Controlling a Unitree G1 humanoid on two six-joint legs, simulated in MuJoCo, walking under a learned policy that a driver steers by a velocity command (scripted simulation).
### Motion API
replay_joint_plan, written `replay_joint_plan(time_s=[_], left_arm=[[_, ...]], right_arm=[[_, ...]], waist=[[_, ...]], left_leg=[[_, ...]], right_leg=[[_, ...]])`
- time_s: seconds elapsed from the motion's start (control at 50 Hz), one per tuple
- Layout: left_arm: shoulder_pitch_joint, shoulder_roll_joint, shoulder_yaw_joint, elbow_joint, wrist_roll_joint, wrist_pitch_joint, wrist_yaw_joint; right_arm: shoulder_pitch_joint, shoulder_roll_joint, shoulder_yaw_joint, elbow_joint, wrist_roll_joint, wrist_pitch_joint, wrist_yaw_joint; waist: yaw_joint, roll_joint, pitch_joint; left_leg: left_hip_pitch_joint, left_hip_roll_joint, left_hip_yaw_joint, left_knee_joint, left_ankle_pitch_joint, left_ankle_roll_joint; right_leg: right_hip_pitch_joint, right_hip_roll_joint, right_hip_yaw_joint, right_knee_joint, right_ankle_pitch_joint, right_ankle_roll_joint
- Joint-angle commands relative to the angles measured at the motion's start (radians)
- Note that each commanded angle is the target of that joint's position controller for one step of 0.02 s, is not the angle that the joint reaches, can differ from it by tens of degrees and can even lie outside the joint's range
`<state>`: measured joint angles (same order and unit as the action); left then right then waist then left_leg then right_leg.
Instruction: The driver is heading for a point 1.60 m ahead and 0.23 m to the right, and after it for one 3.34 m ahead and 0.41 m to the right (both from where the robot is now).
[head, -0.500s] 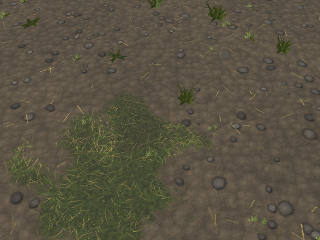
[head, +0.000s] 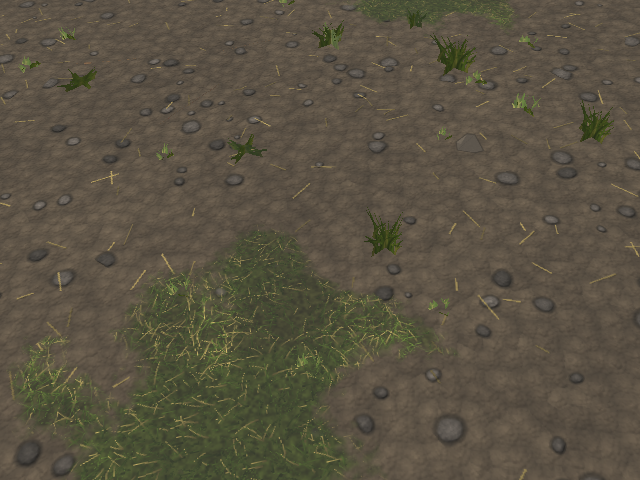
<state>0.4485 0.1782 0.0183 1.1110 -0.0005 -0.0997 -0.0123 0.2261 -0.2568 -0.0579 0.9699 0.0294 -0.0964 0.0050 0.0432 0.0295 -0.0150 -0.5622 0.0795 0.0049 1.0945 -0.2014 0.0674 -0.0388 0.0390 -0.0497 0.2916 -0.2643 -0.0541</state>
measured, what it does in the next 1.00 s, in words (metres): walks ahead: left foot, then right foot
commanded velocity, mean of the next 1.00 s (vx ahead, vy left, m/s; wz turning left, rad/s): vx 0.48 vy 0.00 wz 0.00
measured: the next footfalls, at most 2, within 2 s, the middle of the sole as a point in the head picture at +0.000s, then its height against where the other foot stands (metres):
left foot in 0.28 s outside the picture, level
right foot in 0.84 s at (404, 423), level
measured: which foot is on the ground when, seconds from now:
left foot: up 0.00-0.26, down 0.28-0.84, up 0.86-1.00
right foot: down 0.00-0.30, up 0.32-0.82, down 0.84-1.00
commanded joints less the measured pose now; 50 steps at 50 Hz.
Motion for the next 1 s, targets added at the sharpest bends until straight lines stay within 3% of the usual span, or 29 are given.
replay_joint_plan(time_s=[0.02, 0.08, 0.12, 0.2, 0.24, 0.26, 0.28, 0.3, 0.32, 0.34, 0.36, 0.38, 0.4, 0.44, 0.48, 0.56, 0.64, 0.72, 0.78, 0.8, 0.82, 0.84, 0.86, 0.88, 0.9, 0.92, 0.94, 0.98, 1.0], left_arm=[[0.054, 0.139, 0.014, -0.034, 0.006, 0.004, 0.018], [0.06, 0.163, 0.017, -0.052, 0.007, 0.011, 0.032], [0.091, 0.173, 0.022, -0.048, -0.001, 0.011, 0.035], [0.097, 0.181, 0.035, -0.044, -0.015, 0.018, 0.037], [0.067, 0.208, 0.047, -0.057, -0.007, 0.028, 0.037], [0.049, 0.21, 0.049, -0.064, 0.0, 0.038, 0.036], [0.029, 0.201, 0.042, -0.08, 0.005, 0.042, 0.034], [0.123, 0.094, 0.013, -0.104, 0.012, 0.031, 0.02], [0.154, 0.031, -0.008, -0.085, -0.008, 0.001, 0.01], [0.05, 0.13, 0.02, -0.119, -0.038, -0.026, 0.007], [-0.051, 0.17, 0.029, -0.156, -0.056, -0.038, 0.01], [-0.097, 0.169, 0.034, -0.165, -0.048, -0.039, 0.019], [-0.094, 0.167, 0.046, -0.162, -0.031, -0.026, 0.028], [-0.037, 0.112, 0.043, -0.152, -0.023, 0.003, 0.032], [-0.078, 0.115, 0.049, -0.172, -0.021, 0.017, 0.035], [-0.259, 0.131, 0.056, -0.237, -0.005, 0.014, 0.031], [-0.415, 0.109, 0.043, -0.278, -0.013, 0.004, 0.013], [-0.518, 0.119, 0.037, -0.324, -0.021, -0.003, -0.011], [-0.483, 0.155, 0.047, -0.334, -0.023, -0.012, -0.024], [-0.407, 0.182, 0.061, -0.316, -0.022, -0.015, -0.024], [-0.242, 0.226, 0.086, -0.265, -0.02, -0.014, -0.018], [-0.046, 0.303, 0.109, -0.223, -0.008, -0.012, -0.009], [0.031, 0.38, 0.125, -0.194, -0.004, -0.007, -0.014], [0.02, 0.273, 0.096, -0.199, -0.008, -0.007, -0.014], [-0.078, 0.227, 0.08, -0.219, -0.01, -0.009, -0.01], [-0.164, 0.2, 0.07, -0.241, -0.004, -0.01, -0.009], [-0.215, 0.173, 0.061, -0.247, 0.003, -0.011, -0.013], [-0.22, 0.132, 0.049, -0.234, 0.013, -0.016, -0.022], [-0.209, 0.155, 0.054, -0.223, 0.008, -0.018, -0.02]], right_arm=[[-0.101, -0.016, -0.002, -0.078, -0.007, 0.0, 0.008], [-0.252, 0.002, 0.014, -0.136, -0.006, -0.003, 0.014], [-0.312, -0.007, 0.018, -0.158, -0.001, -0.004, 0.023], [-0.363, -0.037, 0.015, -0.195, 0.003, -0.014, 0.043], [-0.269, -0.085, -0.008, -0.179, 0.002, -0.017, 0.044], [-0.128, -0.123, -0.03, -0.139, 0.004, -0.016, 0.039], [0.05, -0.168, -0.052, -0.088, 0.005, -0.01, 0.03], [0.212, -0.264, -0.076, -0.056, -0.025, -0.006, 0.021], [0.241, -0.23, -0.063, -0.039, -0.022, 0.0, 0.024], [0.146, -0.163, -0.04, -0.044, -0.013, -0.005, 0.028], [0.045, -0.119, -0.027, -0.066, -0.014, -0.009, 0.026], [-0.036, -0.089, -0.016, -0.076, -0.022, -0.018, 0.032], [-0.074, -0.058, -0.006, -0.077, -0.033, -0.026, 0.036], [-0.071, -0.05, -0.004, -0.056, -0.035, -0.029, 0.041], [-0.036, -0.074, -0.006, -0.034, -0.032, -0.032, 0.032], [0.045, -0.117, -0.013, -0.013, -0.031, -0.022, 0.001], [0.126, -0.136, -0.015, 0.008, -0.018, -0.014, -0.01], [0.201, -0.141, -0.02, 0.041, -0.01, 0.006, -0.013], [0.186, -0.161, -0.03, 0.043, -0.01, 0.023, -0.018], [0.161, -0.167, -0.032, 0.036, -0.011, 0.028, -0.018], [0.146, -0.148, -0.024, 0.028, -0.015, 0.034, -0.017], [0.151, -0.114, -0.006, 0.002, -0.031, 0.033, -0.016], [0.282, 0.033, 0.036, -0.001, -0.029, 0.009, -0.002], [0.229, -0.066, 0.015, 0.012, -0.003, -0.018, 0.002], [0.124, -0.133, -0.002, -0.023, 0.021, -0.035, 0.005], [0.064, -0.133, -0.003, -0.036, 0.019, -0.04, -0.001], [0.034, -0.124, -0.01, -0.039, 0.002, -0.035, -0.007], [0.065, -0.086, -0.014, -0.031, -0.009, -0.009, -0.009], [0.088, -0.055, -0.01, -0.03, -0.009, 0.003, -0.01]], waist=[[-0.002, -0.089, 0.135], [0.025, -0.096, 0.157], [0.036, -0.105, 0.171], [0.004, -0.109, 0.171], [-0.064, -0.147, 0.075], [-0.138, -0.163, -0.015], [-0.22, -0.157, -0.119], [-0.197, 0.039, -0.299], [-0.176, 0.204, -0.437], [-0.17, 0.153, -0.278], [-0.14, 0.095, -0.138], [-0.098, 0.0, -0.053], [-0.057, -0.004, -0.024], [-0.015, 0.032, 0.001], [-0.006, 0.028, 0.041], [-0.045, 0.008, 0.077], [-0.098, 0.011, 0.09], [-0.125, 0.012, 0.114], [-0.079, 0.039, 0.079], [-0.03, 0.054, 0.029], [0.047, 0.043, -0.07], [0.11, -0.045, -0.225], [0.043, -0.319, -0.362], [0.073, -0.243, -0.361], [0.061, -0.197, -0.203], [0.032, -0.108, -0.126], [0.004, -0.067, -0.061], [-0.043, -0.088, -0.03], [-0.063, -0.103, -0.03]], left_leg=[[-0.231, 0.04, 0.0, -0.127, 0.089, -0.034], [-0.159, 0.006, 0.033, -0.36, 0.199, -0.052], [-0.115, -0.014, 0.049, -0.447, 0.24, -0.047], [-0.079, -0.031, 0.032, -0.553, 0.219, 0.002], [0.076, -0.083, 0.059, -0.549, 0.159, 0.035], [0.25, -0.12, 0.081, -0.543, 0.139, 0.06], [0.515, -0.088, 0.041, -0.536, 0.146, 0.095], [0.935, 0.183, -0.359, -0.545, 0.01, 0.233], [1.044, 0.336, -0.793, -0.771, -0.166, 0.325], [0.917, 0.286, -0.72, -0.822, -0.217, 0.26], [0.742, 0.255, -0.55, -0.838, -0.146, 0.216], [0.562, 0.219, -0.418, -0.872, -0.018, 0.191], [0.448, 0.177, -0.322, -0.901, 0.054, 0.168], [0.335, 0.143, -0.239, -0.95, 0.089, 0.177], [0.292, 0.129, -0.183, -0.989, 0.117, 0.187], [0.357, 0.117, -0.128, -1.01, 0.169, 0.173], [0.408, 0.093, -0.065, -1.007, 0.177, 0.139], [0.57, 0.153, -0.077, -0.943, 0.202, 0.132], [0.652, 0.187, -0.084, -0.849, 0.379, 0.105], [0.649, 0.17, -0.064, -0.757, 0.555, 0.09], [0.598, 0.117, -0.023, -0.569, 0.664, 0.064], [0.392, 0.055, 0.024, -0.261, 0.447, 0.027], [-0.024, -0.141, 0.017, 0.102, -0.215, -0.041], [-0.145, -0.111, -0.128, 0.237, -0.362, -0.024], [-0.215, -0.055, -0.116, 0.259, -0.288, -0.004], [-0.181, 0.0, -0.089, 0.217, -0.194, -0.001], [-0.139, 0.03, -0.077, 0.149, -0.138, -0.006], [-0.033, 0.062, -0.08, 0.075, -0.084, -0.006], [-0.027, 0.066, -0.072, 0.042, -0.073, -0.014]], right_leg=[[0.042, -0.246, 0.19, -0.173, 0.332, -0.124], [-0.021, -0.224, 0.135, -0.207, 0.318, -0.12], [-0.018, -0.235, 0.119, -0.222, 0.305, -0.123], [0.108, -0.286, 0.094, -0.163, 0.445, -0.105], [0.168, -0.294, 0.076, -0.023, 0.785, -0.083], [0.154, -0.271, 0.051, 0.144, 0.939, -0.065], [0.019, -0.23, 0.031, 0.371, 0.89, -0.033], [-0.362, -0.105, 0.009, 0.769, 0.475, 0.019], [-0.549, 0.037, 0.122, 1.044, -0.261, 0.041], [-0.658, -0.028, 0.195, 1.136, -0.248, 0.01], [-0.681, -0.082, 0.159, 1.123, -0.17, -0.008], [-0.634, -0.133, 0.137, 1.051, -0.083, -0.01], [-0.564, -0.17, 0.136, 0.988, -0.032, -0.014], [-0.482, -0.194, 0.134, 0.922, -0.019, -0.007], [-0.516, -0.205, 0.116, 0.846, 0.021, 0.009], [-0.647, -0.208, 0.1, 0.589, 0.249, 0.043], [-0.594, -0.153, 0.048, 0.35, 0.393, 0.046], [-0.642, -0.135, 0.055, 0.251, 0.329, 0.027], [-0.56, -0.104, 0.039, 0.21, 0.211, -0.012], [-0.437, -0.07, 0.009, 0.197, 0.191, -0.031], [-0.214, -0.042, -0.012, 0.188, 0.207, -0.061], [0.109, -0.207, 0.173, 0.22, 0.218, -0.128], [0.463, -0.44, 0.669, 0.106, 0.033, -0.299], [0.46, -0.433, 0.776, 0.015, -0.066, -0.281], [0.33, -0.398, 0.614, 0.005, -0.013, -0.228], [0.181, -0.362, 0.485, -0.018, 0.1, -0.202], [0.049, -0.325, 0.395, -0.048, 0.197, -0.188], [-0.07, -0.272, 0.287, -0.096, 0.307, -0.165], [-0.088, -0.277, 0.268, -0.12, 0.299, -0.181]])
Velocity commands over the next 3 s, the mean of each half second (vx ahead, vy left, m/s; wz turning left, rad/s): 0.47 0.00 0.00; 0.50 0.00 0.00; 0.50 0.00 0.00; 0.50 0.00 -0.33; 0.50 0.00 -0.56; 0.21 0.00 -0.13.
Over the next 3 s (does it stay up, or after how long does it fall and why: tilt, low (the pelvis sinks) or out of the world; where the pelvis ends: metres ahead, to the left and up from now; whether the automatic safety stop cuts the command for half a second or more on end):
stays up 1.57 -0.14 -0.01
